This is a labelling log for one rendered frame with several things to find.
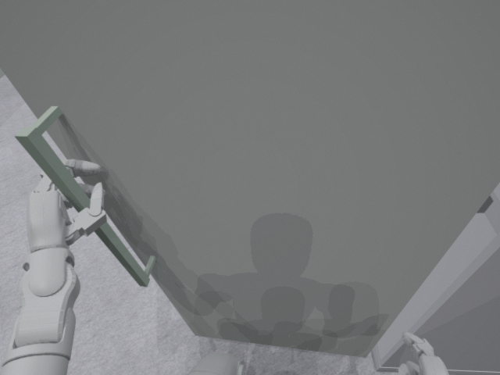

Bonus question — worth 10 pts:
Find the handle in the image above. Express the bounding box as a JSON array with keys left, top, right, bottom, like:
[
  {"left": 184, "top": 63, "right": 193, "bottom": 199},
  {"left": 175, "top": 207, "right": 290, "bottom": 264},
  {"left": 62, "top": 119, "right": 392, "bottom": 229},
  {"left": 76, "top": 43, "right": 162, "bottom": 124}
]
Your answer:
[{"left": 14, "top": 106, "right": 156, "bottom": 287}]

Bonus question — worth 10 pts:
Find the robot left forearm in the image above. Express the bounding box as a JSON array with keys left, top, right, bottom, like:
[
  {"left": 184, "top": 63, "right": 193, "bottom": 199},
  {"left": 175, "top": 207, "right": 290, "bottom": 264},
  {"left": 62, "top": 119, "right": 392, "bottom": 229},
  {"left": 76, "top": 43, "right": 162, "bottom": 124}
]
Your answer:
[{"left": 0, "top": 247, "right": 80, "bottom": 375}]

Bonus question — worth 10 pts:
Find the robot left hand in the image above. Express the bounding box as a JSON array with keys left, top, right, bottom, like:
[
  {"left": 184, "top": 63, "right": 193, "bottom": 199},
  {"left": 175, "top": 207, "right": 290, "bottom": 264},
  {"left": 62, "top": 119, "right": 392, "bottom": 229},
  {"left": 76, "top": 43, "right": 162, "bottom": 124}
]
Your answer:
[{"left": 27, "top": 158, "right": 107, "bottom": 253}]

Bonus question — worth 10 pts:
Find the fridge door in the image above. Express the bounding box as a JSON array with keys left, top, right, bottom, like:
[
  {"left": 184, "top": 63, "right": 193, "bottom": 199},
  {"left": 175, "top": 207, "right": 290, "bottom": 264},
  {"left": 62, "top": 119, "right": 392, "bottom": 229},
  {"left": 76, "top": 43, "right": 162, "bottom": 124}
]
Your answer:
[{"left": 0, "top": 0, "right": 500, "bottom": 358}]

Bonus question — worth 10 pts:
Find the left robot thigh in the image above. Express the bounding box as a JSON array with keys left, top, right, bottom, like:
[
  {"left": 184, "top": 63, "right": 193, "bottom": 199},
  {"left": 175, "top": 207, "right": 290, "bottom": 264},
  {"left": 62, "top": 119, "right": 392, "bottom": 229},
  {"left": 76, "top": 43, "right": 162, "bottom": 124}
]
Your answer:
[{"left": 188, "top": 352, "right": 244, "bottom": 375}]

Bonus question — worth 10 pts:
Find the robot right hand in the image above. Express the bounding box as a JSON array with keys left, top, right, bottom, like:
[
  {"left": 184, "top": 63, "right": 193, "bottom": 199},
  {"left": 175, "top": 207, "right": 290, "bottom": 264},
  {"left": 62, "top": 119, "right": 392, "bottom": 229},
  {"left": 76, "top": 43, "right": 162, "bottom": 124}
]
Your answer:
[{"left": 394, "top": 331, "right": 449, "bottom": 375}]

